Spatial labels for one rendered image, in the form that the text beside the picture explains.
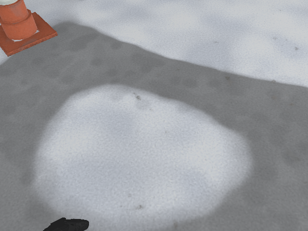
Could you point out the left robot hand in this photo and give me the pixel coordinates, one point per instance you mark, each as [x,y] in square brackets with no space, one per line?
[63,224]

